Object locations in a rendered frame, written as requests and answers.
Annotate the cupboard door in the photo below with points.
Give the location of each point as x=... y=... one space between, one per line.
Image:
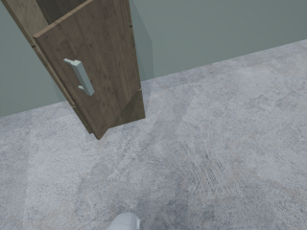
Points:
x=96 y=33

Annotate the handle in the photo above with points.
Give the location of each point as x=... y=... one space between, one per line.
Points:
x=82 y=76

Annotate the robot left thigh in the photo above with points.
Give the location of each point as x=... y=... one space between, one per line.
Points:
x=125 y=221

